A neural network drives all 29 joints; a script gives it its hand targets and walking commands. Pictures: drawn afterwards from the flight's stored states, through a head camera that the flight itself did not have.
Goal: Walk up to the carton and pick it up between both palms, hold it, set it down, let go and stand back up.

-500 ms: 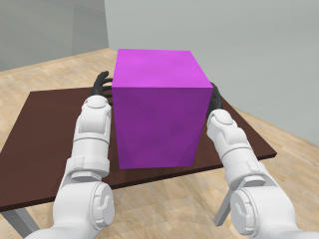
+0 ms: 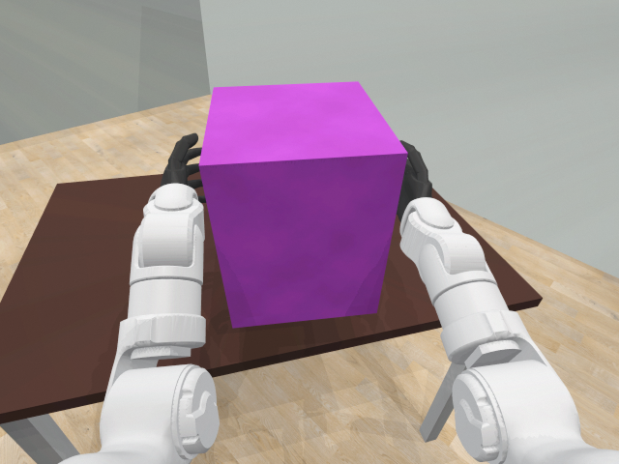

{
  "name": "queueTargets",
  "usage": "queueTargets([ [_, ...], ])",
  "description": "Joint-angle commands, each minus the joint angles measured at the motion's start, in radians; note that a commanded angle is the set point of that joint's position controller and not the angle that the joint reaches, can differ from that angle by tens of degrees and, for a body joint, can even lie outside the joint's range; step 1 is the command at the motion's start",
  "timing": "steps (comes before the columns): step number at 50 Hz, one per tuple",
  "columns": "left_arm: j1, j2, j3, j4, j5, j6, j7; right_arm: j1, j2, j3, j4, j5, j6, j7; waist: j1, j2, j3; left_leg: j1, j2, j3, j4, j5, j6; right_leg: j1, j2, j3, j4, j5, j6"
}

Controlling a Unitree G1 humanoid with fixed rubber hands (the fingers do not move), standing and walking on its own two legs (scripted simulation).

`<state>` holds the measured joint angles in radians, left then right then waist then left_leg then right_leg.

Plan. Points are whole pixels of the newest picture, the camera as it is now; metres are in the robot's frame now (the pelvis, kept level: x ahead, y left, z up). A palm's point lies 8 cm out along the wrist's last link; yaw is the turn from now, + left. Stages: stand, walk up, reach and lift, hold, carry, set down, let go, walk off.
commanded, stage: reach and lift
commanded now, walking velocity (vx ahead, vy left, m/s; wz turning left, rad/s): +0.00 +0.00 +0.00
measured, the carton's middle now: (296, 202) +0.42 +0.00 +0.19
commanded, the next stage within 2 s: hold in 0.70 s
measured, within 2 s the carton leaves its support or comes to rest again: neither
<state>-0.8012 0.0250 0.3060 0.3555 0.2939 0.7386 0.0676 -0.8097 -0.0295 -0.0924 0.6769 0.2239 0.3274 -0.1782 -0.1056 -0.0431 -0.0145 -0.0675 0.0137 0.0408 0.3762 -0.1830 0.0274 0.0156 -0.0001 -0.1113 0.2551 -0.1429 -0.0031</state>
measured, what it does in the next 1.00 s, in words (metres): stands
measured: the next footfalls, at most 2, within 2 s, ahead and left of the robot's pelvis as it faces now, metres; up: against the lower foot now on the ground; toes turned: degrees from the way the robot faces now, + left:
none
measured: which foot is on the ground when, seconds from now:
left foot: down 0.00-1.00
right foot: down 0.00-1.00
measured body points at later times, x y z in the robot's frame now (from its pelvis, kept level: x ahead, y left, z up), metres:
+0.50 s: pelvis +0.00 +0.00 +0.00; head -0.07 +0.02 +0.44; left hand +0.39 +0.15 +0.25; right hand +0.38 -0.15 +0.24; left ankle +0.02 +0.10 -0.75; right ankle +0.01 -0.12 -0.75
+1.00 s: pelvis +0.00 -0.01 +0.00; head -0.09 +0.02 +0.44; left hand +0.38 +0.15 +0.26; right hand +0.37 -0.14 +0.26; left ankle +0.02 +0.10 -0.75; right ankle +0.01 -0.12 -0.75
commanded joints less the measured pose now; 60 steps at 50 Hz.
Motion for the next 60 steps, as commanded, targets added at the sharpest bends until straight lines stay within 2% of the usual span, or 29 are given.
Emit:
queueTargets([
  [1,-0.676,-0.638,-0.467,-0.142,-0.182,-0.051,-0.175,-0.932,0.563,0.346,-0.355,0.086,-0.034,0.069,-0.017,0.097,-0.425,0.155,-0.029,-0.048,-0.022,0.324,-0.056,0.071,0.059,0.042,-0.002,0.220,0.032],
  [11,-0.697,-0.626,-0.470,-0.167,-0.194,-0.024,-0.181,-0.942,0.578,0.370,-0.386,0.117,0.009,0.057,-0.013,0.092,-0.427,0.138,-0.032,-0.046,-0.024,0.292,-0.052,0.065,0.060,0.051,0.000,0.208,0.036],
  [23,-0.734,-0.618,-0.445,-0.146,-0.192,-0.002,-0.193,-0.979,0.589,0.365,-0.378,0.136,0.045,0.048,-0.009,0.093,-0.427,0.110,-0.034,-0.041,-0.033,0.243,-0.048,0.065,0.061,0.058,-0.001,0.184,0.040],
  [41,-0.787,-0.615,-0.426,-0.136,-0.199,0.025,-0.199,-1.017,0.586,0.357,-0.354,0.180,0.103,0.042,-0.009,0.098,-0.416,0.083,-0.033,-0.044,-0.041,0.220,-0.054,0.058,0.067,0.068,-0.001,0.155,0.038],
  [60,-0.855,-0.607,-0.389,-0.095,-0.203,0.031,-0.201,-1.058,0.590,0.334,-0.304,0.204,0.152,0.045,0.005,0.099,-0.412,0.035,-0.031,-0.045,-0.055,0.156,-0.049,0.047,0.067,0.079,0.000,0.107,0.035],
])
